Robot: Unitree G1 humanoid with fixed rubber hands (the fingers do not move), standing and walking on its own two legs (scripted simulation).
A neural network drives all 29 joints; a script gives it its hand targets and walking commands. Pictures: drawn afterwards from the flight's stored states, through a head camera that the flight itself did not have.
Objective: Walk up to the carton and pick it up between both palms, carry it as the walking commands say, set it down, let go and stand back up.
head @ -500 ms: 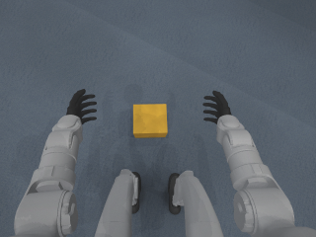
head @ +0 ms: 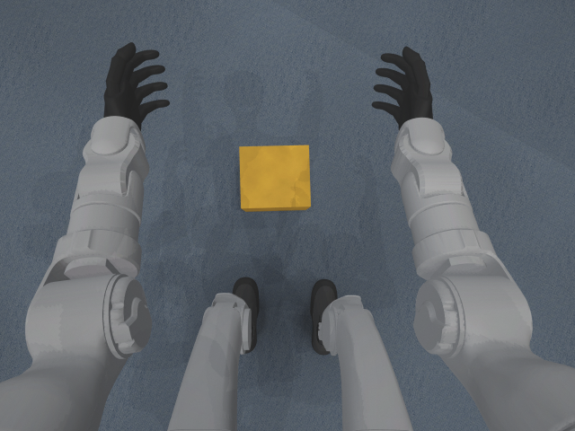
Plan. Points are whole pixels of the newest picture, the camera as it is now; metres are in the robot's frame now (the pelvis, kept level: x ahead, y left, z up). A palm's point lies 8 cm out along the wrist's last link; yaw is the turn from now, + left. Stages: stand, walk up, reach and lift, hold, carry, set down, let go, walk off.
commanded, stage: reach and lift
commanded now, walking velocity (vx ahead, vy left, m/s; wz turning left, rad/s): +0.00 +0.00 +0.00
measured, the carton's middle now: (275, 180) +0.47 +0.03 -0.59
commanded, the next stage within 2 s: none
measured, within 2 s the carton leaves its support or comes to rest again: neither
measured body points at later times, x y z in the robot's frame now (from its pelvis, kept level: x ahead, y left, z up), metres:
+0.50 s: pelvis -0.02 +0.00 -0.12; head +0.29 +0.01 +0.21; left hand +0.48 +0.22 -0.24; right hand +0.49 -0.15 -0.24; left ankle +0.07 +0.10 -0.62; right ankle +0.07 -0.12 -0.62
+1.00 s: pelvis -0.04 -0.01 -0.23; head +0.30 +0.01 +0.05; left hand +0.49 +0.21 -0.39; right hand +0.50 -0.14 -0.39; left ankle +0.07 +0.10 -0.62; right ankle +0.07 -0.12 -0.62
